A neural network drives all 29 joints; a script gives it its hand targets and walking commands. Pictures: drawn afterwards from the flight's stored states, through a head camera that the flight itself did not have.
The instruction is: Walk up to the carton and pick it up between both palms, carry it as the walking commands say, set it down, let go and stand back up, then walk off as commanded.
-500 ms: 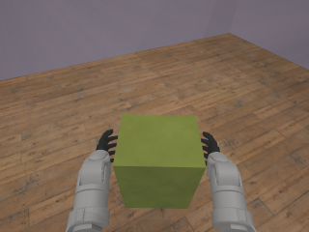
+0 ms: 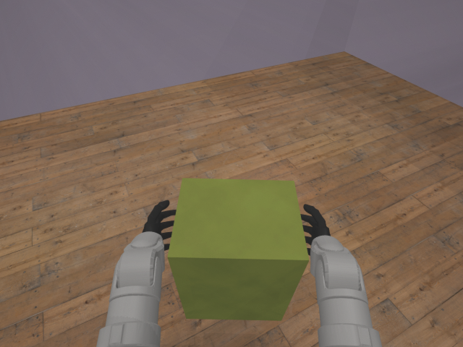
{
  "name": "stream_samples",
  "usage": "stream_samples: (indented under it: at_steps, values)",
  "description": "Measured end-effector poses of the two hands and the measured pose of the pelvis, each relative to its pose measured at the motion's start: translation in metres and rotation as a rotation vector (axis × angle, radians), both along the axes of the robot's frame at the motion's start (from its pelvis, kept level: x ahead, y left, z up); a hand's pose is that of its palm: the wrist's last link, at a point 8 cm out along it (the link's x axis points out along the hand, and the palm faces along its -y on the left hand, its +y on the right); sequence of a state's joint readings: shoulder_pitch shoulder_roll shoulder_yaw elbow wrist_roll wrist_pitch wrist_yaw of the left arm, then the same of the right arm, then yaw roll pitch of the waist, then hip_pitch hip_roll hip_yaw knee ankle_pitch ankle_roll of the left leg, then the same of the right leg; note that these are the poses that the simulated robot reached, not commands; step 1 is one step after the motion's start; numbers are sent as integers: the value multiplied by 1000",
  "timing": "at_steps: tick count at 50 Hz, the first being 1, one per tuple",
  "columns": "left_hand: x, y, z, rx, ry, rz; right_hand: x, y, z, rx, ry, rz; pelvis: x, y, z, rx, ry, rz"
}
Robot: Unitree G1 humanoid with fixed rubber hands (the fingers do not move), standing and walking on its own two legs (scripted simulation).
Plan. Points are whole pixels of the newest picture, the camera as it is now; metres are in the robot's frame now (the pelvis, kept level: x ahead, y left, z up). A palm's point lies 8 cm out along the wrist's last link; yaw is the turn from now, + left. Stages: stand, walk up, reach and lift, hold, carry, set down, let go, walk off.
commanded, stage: reach and lift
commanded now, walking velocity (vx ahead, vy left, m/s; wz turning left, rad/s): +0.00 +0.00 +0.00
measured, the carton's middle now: (235, 255) +0.30 +0.00 -0.03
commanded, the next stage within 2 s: hold in 0.44 s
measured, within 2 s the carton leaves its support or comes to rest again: neither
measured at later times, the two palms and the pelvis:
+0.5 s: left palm (152, 248) +0.27 +0.14 +0.05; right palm (322, 249) +0.27 -0.15 +0.04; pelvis -0.01 +0.00 +0.00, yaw +0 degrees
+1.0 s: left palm (150, 248) +0.27 +0.15 +0.04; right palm (320, 250) +0.27 -0.15 +0.04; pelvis -0.01 +0.00 +0.00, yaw +0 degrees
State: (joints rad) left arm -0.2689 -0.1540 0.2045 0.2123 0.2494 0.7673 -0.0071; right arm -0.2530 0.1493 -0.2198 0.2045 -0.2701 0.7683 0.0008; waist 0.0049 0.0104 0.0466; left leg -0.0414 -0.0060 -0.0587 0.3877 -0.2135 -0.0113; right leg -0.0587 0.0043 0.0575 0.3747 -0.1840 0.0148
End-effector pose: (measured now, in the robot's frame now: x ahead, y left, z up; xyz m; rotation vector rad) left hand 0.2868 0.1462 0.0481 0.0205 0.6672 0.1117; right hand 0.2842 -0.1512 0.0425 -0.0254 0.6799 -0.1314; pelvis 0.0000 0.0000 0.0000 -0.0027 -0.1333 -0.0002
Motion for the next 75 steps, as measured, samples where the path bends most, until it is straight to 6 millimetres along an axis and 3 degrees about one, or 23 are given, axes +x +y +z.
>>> stream_samples:
  at_steps: [23,63,69,75]
  values:
    - [-14,-3,-1,-2,-3,6,-11,-3,1,1,-2,3,-11,-5,-2,2,-19,4]
    - [-14,2,-4,-1,0,-6,-14,2,-1,-12,2,2,-7,2,-1,2,-10,-4]
    - [-6,3,-1,-33,-18,25,-1,3,6,-27,-16,19,0,-5,-7,-15,93,22]
    - [12,5,17,-54,-90,74,29,6,27,-5,-87,29,24,-12,-14,-32,150,73]
